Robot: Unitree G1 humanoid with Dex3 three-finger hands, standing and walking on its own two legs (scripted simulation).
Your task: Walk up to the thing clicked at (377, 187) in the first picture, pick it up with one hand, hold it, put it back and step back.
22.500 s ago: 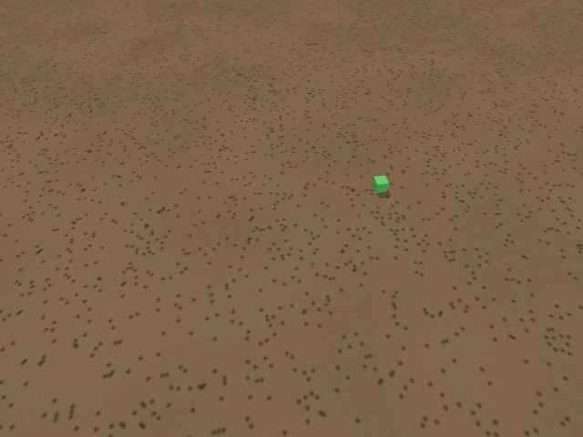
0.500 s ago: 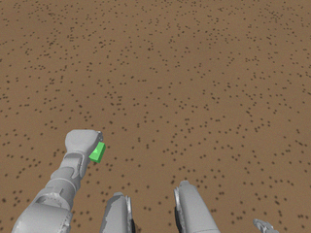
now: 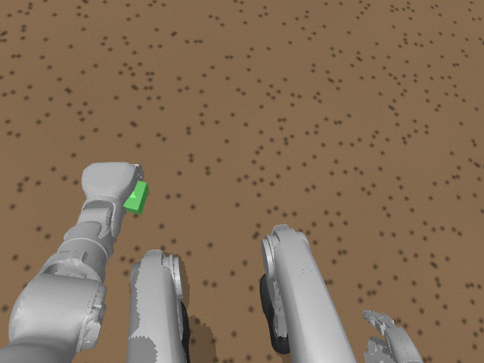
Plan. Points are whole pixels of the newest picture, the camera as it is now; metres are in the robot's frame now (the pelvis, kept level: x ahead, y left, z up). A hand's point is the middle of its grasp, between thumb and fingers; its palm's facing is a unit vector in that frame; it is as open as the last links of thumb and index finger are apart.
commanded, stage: crouch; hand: left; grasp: from above
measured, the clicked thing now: (129, 195) +0.44 +0.16 -0.21
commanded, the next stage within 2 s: lower in 0.66 s
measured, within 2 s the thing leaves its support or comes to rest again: rests again in 1.90 s
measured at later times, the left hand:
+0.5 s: hand (131, 203) +0.43 +0.17 -0.25, palm faces -0.47 +0.05 -0.88, open 8.3 cm
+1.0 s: hand (137, 205) +0.44 +0.17 -0.29, palm faces -0.50 +0.05 -0.87, open 8.2 cm
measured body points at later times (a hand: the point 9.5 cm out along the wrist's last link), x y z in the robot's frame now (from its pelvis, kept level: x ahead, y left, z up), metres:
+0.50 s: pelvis -0.01 +0.00 -0.07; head +0.22 +0.02 +0.32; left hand +0.45 +0.16 -0.20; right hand +0.04 -0.28 -0.19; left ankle +0.07 +0.13 -0.42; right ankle +0.09 -0.14 -0.42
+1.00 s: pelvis -0.01 +0.00 -0.11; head +0.22 +0.02 +0.27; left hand +0.46 +0.16 -0.24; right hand +0.02 -0.28 -0.23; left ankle +0.07 +0.13 -0.42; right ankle +0.09 -0.14 -0.42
